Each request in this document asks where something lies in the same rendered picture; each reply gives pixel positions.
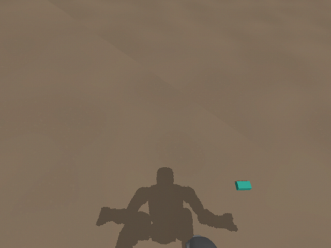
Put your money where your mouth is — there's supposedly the small box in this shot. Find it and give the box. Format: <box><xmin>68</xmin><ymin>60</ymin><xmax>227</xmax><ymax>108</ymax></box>
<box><xmin>235</xmin><ymin>181</ymin><xmax>252</xmax><ymax>190</ymax></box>

